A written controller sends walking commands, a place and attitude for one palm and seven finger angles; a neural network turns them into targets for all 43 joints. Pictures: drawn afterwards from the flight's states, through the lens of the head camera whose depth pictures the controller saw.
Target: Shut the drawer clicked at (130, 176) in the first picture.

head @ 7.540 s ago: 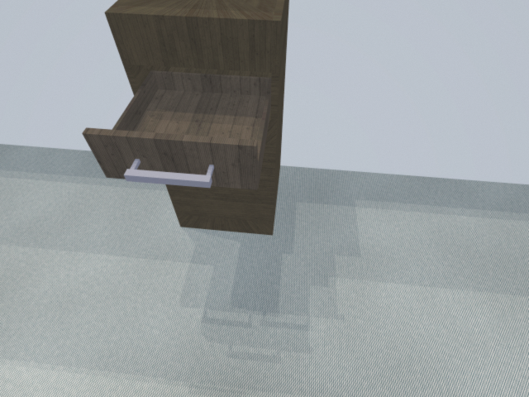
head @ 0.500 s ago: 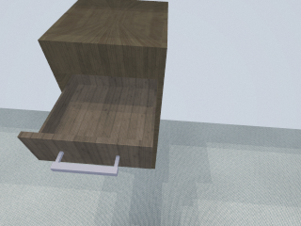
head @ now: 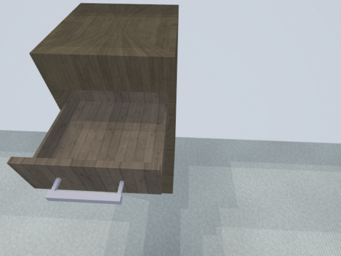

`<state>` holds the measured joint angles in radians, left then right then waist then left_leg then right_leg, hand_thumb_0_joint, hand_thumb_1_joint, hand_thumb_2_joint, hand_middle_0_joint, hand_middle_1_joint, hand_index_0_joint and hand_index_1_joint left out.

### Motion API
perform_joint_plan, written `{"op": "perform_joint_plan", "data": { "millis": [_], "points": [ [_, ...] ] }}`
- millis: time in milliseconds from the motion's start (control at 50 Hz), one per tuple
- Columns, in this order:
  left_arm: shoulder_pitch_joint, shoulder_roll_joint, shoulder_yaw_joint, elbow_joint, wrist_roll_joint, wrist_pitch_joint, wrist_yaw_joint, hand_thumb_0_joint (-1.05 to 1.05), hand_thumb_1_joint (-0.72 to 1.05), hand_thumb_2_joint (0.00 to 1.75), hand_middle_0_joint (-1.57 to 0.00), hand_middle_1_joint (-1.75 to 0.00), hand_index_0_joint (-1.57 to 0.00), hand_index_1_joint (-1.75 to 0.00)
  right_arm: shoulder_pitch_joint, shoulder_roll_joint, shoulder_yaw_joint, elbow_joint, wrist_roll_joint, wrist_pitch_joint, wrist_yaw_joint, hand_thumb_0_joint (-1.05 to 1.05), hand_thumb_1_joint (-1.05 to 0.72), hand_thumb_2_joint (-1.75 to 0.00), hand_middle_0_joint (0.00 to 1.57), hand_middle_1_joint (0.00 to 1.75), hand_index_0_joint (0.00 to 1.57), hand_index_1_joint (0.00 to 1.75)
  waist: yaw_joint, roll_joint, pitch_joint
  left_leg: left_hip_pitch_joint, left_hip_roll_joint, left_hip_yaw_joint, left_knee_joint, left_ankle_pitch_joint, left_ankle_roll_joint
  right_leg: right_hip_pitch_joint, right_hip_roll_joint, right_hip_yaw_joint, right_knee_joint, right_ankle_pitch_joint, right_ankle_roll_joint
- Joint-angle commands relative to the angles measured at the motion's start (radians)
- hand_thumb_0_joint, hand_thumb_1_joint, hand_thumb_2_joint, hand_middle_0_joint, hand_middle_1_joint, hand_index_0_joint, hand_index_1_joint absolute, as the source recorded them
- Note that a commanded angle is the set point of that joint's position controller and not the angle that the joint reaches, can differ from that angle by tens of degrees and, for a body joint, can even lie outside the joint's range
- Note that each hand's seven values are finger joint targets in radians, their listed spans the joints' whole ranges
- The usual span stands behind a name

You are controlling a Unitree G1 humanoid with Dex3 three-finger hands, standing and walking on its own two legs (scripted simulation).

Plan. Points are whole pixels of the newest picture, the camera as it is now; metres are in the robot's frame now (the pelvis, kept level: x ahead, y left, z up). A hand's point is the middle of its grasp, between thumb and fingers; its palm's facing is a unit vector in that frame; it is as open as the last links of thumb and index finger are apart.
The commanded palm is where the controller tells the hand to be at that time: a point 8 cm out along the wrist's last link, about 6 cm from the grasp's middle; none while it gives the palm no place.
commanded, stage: look again from close up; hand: left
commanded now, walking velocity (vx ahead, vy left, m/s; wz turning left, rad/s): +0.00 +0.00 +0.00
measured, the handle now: (86, 190) +0.28 +0.25 -0.05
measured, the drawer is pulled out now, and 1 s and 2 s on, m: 0.30 0.27 0.27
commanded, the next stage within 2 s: raise the hand and make a fist in 0.30 s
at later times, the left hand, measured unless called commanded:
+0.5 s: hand out of the picture +0.05 +0.17 -0.13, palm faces +0.18 -0.95 -0.26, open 7.2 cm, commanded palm +0.09 +0.20 -0.06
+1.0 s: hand out of the picture +0.11 +0.15 -0.03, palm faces +0.04 -1.00 -0.06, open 5.0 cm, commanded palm +0.09 +0.21 -0.02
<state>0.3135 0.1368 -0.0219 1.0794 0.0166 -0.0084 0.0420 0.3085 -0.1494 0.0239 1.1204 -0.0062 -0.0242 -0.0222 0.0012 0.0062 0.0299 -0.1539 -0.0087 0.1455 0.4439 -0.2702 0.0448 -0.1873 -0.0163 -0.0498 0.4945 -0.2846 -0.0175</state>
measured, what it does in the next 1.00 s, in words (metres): lowers itself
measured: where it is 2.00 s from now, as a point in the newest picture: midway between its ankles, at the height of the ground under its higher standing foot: outside the picture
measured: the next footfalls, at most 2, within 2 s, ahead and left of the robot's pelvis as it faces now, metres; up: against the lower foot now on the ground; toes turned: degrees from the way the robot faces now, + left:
none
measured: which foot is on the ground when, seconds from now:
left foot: down 0.00-1.00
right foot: down 0.00-1.00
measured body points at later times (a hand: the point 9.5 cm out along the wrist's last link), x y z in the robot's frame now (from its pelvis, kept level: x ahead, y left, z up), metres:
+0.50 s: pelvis +0.00 -0.02 +0.00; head +0.02 -0.03 +0.45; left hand +0.04 +0.22 -0.11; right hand +0.02 -0.25 -0.15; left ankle -0.01 +0.09 -0.74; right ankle -0.01 -0.11 -0.74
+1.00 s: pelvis -0.05 -0.04 -0.08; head -0.01 -0.03 +0.37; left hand +0.11 +0.20 -0.02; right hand +0.20 -0.22 -0.13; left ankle -0.02 +0.09 -0.74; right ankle -0.01 -0.11 -0.74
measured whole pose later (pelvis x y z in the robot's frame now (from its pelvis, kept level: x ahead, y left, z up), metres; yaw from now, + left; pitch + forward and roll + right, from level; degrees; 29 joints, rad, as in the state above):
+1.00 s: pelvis -0.05 -0.04 -0.08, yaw +5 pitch +10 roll -1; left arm 0.51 0.22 0.10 -0.10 -0.23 -0.38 -0.30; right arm 0.14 -0.19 0.02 0.49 0.04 -0.23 -0.04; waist 0.05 0.02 -0.11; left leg -0.82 0.04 0.01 1.13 -0.48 0.00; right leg -0.77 -0.02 -0.18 1.09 -0.50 -0.09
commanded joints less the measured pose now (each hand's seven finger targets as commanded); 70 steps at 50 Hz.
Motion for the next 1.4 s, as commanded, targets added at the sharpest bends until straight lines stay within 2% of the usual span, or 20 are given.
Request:
{"op": "perform_joint_plan", "data": {
  "millis": [0,360,380,400,420,440,460,480,520,600,620,660,720,820,880,960,1040,1080,1140,1380],
  "points": [
    [0.075,0.092,0.013,-0.024,-0.006,-0.017,0.007,0.00,0.90,0.90,-0.20,-0.30,-0.20,-0.30,0.060,-0.079,-0.010,-0.006,-0.003,-0.010,-0.003,0.00,-0.90,-0.90,0.20,0.30,0.20,0.30,-0.001,-0.023,0.047,-0.012,0.125,-0.138,-0.086,0.152,0.004,-0.036,-0.099,0.116,-0.102,0.188,-0.038],
    [0.090,0.076,0.011,-0.008,-0.005,-0.023,0.007,0.00,0.90,0.90,-0.20,-0.30,-0.20,-0.30,0.069,-0.058,-0.009,0.025,-0.001,-0.008,-0.006,0.00,-0.90,-0.90,0.20,0.30,0.20,0.30,-0.003,-0.019,0.052,0.017,0.130,-0.130,-0.097,0.169,-0.005,-0.021,-0.101,0.114,-0.140,0.226,-0.039],
    [0.136,0.121,0.023,0.037,0.007,-0.041,0.038,0.00,0.90,0.90,-0.20,-0.30,-0.20,-0.30,-0.057,-0.101,-0.026,-0.059,0.006,-0.012,-0.001,0.00,-0.90,-0.90,0.20,0.30,0.20,0.30,0.033,-0.041,0.093,-0.114,0.134,-0.092,0.125,0.161,-0.042,-0.030,-0.163,0.164,-0.129,0.635,0.016],
    [-0.583,0.306,0.080,-1.475,-0.211,-0.246,0.015,0.00,0.90,0.90,-0.22,-0.32,-0.22,-0.32,-0.026,-0.298,-0.049,-0.426,0.046,-0.159,-0.046,0.00,-0.90,-0.90,0.20,0.30,0.20,0.30,-0.098,0.144,-0.424,0.145,0.017,-0.136,-0.018,0.259,-0.011,0.078,-0.066,0.105,-0.038,0.448,-0.013],
    [-0.219,0.251,0.086,-1.262,-0.127,-0.200,0.065,0.00,0.90,0.90,-0.24,-0.34,-0.24,-0.34,-0.114,-0.203,-0.029,-0.380,0.035,-0.244,-0.073,0.00,-0.90,-0.90,0.20,0.30,0.20,0.30,0.001,0.273,-0.457,0.181,0.039,-0.121,-0.019,0.392,-0.006,0.066,-0.009,0.076,0.005,0.269,-0.039],
    [0.039,0.077,-0.009,-1.112,-0.144,-0.061,0.101,0.00,0.90,0.90,-0.26,-0.37,-0.26,-0.37,-0.116,-0.167,-0.050,-0.383,0.059,-0.282,-0.068,0.00,-0.90,-0.90,0.20,0.30,0.20,0.30,-0.022,0.210,-0.267,0.067,0.062,-0.147,-0.026,0.387,-0.034,-0.052,-0.004,0.018,0.000,0.146,-0.027],
    [0.058,-0.032,-0.074,-1.051,-0.162,-0.022,0.079,0.00,0.90,0.90,-0.28,-0.39,-0.28,-0.39,-0.080,-0.184,-0.043,-0.343,0.064,-0.290,-0.065,0.00,-0.90,-0.90,0.20,0.30,0.20,0.30,-0.043,0.081,-0.131,-0.001,0.062,-0.148,-0.004,0.286,-0.022,-0.112,-0.003,-0.012,-0.015,0.144,-0.015],
    [0.004,-0.011,-0.074,-1.151,-0.195,-0.062,0.059,0.00,0.90,0.90,-0.30,-0.41,-0.30,-0.41,-0.108,-0.217,-0.051,-0.402,0.065,-0.312,-0.066,0.00,-0.90,-0.90,0.20,0.30,0.20,0.30,-0.060,0.001,-0.043,-0.059,0.047,-0.175,0.024,0.175,-0.008,-0.167,-0.005,-0.019,-0.027,0.112,-0.005],
    [0.043,0.015,-0.036,-1.116,-0.192,-0.154,0.015,0.00,0.90,0.90,-0.34,-0.45,-0.34,-0.45,-0.096,-0.243,-0.070,-0.458,0.031,-0.344,-0.062,0.00,-0.90,-0.90,0.20,0.30,0.20,0.30,-0.087,-0.178,-0.044,-0.153,0.021,-0.174,0.116,0.053,0.003,-0.295,-0.005,-0.026,-0.009,-0.018,0.009],
    [0.378,-0.025,0.047,-0.961,-0.233,-0.387,-0.177,0.00,0.90,0.90,-0.42,-0.54,-0.42,-0.54,-0.148,-0.216,-0.104,-0.585,0.015,-0.353,-0.010,0.00,-0.90,-0.90,0.20,0.30,0.20,0.30,0.039,-0.272,-0.124,-0.409,-0.006,-0.147,0.277,0.027,-0.036,-0.339,-0.002,-0.008,0.183,-0.017,-0.005],
    [0.397,0.000,0.074,-0.994,-0.241,-0.450,-0.222,0.00,0.90,0.90,-0.44,-0.56,-0.44,-0.56,-0.161,-0.216,-0.109,-0.613,0.016,-0.351,0.004,0.00,-0.90,-0.90,0.20,0.30,0.20,0.30,0.053,-0.248,-0.171,-0.466,-0.011,-0.143,0.322,0.039,-0.039,-0.328,-0.007,0.012,0.238,0.043,-0.008],
    [0.246,0.100,0.123,-1.229,-0.237,-0.581,-0.283,0.00,0.90,0.90,-0.48,-0.60,-0.48,-0.60,-0.161,-0.215,-0.115,-0.671,0.009,-0.355,0.023,0.00,-0.90,-0.90,0.20,0.30,0.20,0.30,0.060,0.009,-0.329,-0.448,-0.015,-0.124,0.397,0.099,-0.036,-0.331,-0.012,0.044,0.342,0.123,-0.025],
    [0.178,0.157,0.162,-1.300,-0.223,-0.715,-0.325,0.00,0.90,0.90,-0.54,-0.67,-0.54,-0.67,-0.172,-0.197,-0.116,-0.684,0.002,-0.340,0.030,0.00,-0.90,-0.90,0.20,0.30,0.20,0.30,0.013,0.059,-0.304,-0.526,-0.001,-0.143,0.517,0.075,-0.027,-0.491,0.000,0.059,0.428,0.076,-0.031],
    [0.152,0.147,0.146,-1.366,-0.269,-0.588,-0.347,0.00,0.90,0.90,-0.64,-0.78,-0.64,-0.78,-0.193,-0.210,-0.100,-0.774,0.037,-0.286,0.002,0.00,-0.90,-0.90,0.20,0.30,0.20,0.30,-0.008,0.060,-0.266,-0.623,-0.002,-0.144,0.547,-0.139,-0.008,-0.531,-0.004,0.120,0.346,-0.225,-0.018],
    [0.148,0.190,0.172,-1.438,-0.271,-0.476,-0.341,0.00,0.90,0.90,-0.70,-0.84,-0.70,-0.84,-0.160,-0.196,-0.089,-0.790,0.047,-0.256,-0.024,0.00,-0.90,-0.90,0.20,0.30,0.20,0.30,-0.012,0.048,-0.330,-0.585,0.005,-0.148,0.542,-0.098,-0.002,-0.454,-0.003,0.124,0.313,-0.183,-0.008],
    [0.125,0.184,0.187,-1.414,-0.285,-0.405,-0.344,0.00,0.90,0.90,-0.78,-0.93,-0.78,-0.93,-0.167,-0.181,-0.067,-0.771,0.047,-0.243,-0.045,0.00,-0.90,-0.90,0.20,0.30,0.20,0.30,-0.025,-0.027,-0.297,-0.605,0.013,-0.164,0.536,-0.079,-0.003,-0.428,-0.001,0.121,0.281,-0.168,0.010],
    [0.170,0.224,0.254,-1.339,-0.303,-0.383,-0.350,0.00,0.90,0.90,-0.86,-1.01,-0.86,-1.01,-0.204,-0.178,-0.058,-0.743,0.048,-0.256,-0.051,0.00,-0.90,-0.90,0.20,0.30,0.20,0.30,-0.003,-0.051,-0.258,-0.613,0.015,-0.175,0.503,-0.098,-0.008,-0.409,-0.009,0.121,0.249,-0.241,0.010],
    [0.217,0.219,0.265,-1.362,-0.313,-0.387,-0.356,0.00,0.90,0.90,-0.90,-1.06,-0.90,-1.06,-0.195,-0.172,-0.060,-0.744,0.050,-0.268,-0.047,0.00,-0.90,-0.90,0.20,0.30,0.20,0.30,0.011,-0.002,-0.287,-0.584,0.013,-0.172,0.479,-0.084,-0.012,-0.384,-0.016,0.116,0.245,-0.229,0.008],
    [0.258,0.235,0.305,-1.338,-0.325,-0.396,-0.352,0.00,0.90,0.90,-0.96,-1.12,-0.96,-1.12,-0.204,-0.173,-0.065,-0.724,0.053,-0.282,-0.045,0.00,-0.90,-0.90,0.20,0.30,0.20,0.30,0.016,-0.059,-0.264,-0.582,0.015,-0.178,0.459,-0.076,-0.011,-0.372,-0.016,0.108,0.230,-0.233,0.011],
    [0.355,0.221,0.292,-1.451,-0.331,-0.448,-0.345,0.00,0.90,0.90,-1.20,-1.38,-1.20,-1.38,-0.168,-0.192,-0.088,-0.713,0.060,-0.340,-0.031,0.00,-0.90,-0.90,0.20,0.30,0.20,0.30,0.015,0.039,-0.264,-0.447,0.016,-0.181,0.384,-0.008,-0.011,-0.371,0.006,0.025,0.257,-0.091,-0.008]
  ]
}}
